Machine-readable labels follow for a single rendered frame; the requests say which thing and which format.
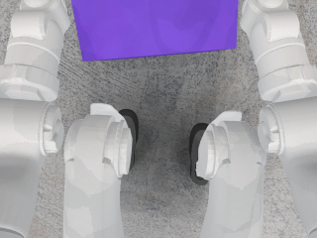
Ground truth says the robot right upper arm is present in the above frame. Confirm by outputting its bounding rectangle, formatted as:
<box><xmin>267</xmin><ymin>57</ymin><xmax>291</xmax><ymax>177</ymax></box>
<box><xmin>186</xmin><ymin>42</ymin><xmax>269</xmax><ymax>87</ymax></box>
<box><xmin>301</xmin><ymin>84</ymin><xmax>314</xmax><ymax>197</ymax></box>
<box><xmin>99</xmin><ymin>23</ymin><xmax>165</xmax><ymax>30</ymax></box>
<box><xmin>258</xmin><ymin>96</ymin><xmax>317</xmax><ymax>238</ymax></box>

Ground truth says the robot right shin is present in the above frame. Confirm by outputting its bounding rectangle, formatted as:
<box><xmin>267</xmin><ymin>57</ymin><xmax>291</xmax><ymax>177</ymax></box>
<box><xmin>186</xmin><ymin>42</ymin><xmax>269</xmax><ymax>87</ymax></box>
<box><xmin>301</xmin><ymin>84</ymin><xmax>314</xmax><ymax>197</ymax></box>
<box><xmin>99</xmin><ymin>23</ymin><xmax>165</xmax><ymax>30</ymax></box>
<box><xmin>195</xmin><ymin>110</ymin><xmax>266</xmax><ymax>180</ymax></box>

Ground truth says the carton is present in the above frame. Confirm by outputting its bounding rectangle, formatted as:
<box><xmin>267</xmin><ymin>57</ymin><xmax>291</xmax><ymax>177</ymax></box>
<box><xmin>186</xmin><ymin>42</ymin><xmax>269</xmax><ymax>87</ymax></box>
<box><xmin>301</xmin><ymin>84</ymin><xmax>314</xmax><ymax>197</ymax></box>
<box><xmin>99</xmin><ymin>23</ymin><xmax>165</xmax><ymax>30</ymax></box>
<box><xmin>70</xmin><ymin>0</ymin><xmax>239</xmax><ymax>61</ymax></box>

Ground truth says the robot right forearm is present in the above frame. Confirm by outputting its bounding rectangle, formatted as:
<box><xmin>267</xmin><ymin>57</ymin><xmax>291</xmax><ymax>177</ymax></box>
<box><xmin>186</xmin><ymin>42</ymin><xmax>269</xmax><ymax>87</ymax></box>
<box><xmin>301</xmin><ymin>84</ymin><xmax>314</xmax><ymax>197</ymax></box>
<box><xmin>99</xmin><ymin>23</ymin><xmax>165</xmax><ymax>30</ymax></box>
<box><xmin>240</xmin><ymin>0</ymin><xmax>317</xmax><ymax>103</ymax></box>

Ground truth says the robot left shin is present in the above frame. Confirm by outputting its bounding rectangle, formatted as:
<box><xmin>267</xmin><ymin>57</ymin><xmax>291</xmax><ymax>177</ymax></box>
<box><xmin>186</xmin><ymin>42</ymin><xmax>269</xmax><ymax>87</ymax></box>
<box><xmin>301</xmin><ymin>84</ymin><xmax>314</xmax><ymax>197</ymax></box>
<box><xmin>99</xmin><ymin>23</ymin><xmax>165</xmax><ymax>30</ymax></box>
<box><xmin>63</xmin><ymin>103</ymin><xmax>129</xmax><ymax>164</ymax></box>

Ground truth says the robot shin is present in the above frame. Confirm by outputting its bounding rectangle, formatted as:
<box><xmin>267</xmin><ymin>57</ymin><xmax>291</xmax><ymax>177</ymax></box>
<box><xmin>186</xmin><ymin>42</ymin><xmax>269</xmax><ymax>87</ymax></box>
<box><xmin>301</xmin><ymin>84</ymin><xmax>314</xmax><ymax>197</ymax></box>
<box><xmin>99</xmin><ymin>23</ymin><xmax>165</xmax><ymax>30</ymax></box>
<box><xmin>63</xmin><ymin>103</ymin><xmax>129</xmax><ymax>164</ymax></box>
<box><xmin>195</xmin><ymin>110</ymin><xmax>266</xmax><ymax>180</ymax></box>

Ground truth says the robot left upper arm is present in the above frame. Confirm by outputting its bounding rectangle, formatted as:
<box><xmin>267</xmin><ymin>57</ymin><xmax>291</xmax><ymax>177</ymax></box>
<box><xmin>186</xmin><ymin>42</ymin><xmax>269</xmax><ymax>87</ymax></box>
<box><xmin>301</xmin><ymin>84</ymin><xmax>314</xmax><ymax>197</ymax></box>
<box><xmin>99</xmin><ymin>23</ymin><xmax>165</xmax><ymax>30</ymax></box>
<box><xmin>0</xmin><ymin>97</ymin><xmax>64</xmax><ymax>238</ymax></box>

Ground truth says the robot left forearm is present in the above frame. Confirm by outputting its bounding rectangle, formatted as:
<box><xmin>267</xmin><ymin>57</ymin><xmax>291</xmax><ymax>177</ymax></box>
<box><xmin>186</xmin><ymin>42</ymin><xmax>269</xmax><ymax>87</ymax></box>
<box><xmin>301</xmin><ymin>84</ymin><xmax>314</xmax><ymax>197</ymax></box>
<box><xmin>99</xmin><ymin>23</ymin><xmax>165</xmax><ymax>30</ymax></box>
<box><xmin>0</xmin><ymin>0</ymin><xmax>71</xmax><ymax>102</ymax></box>

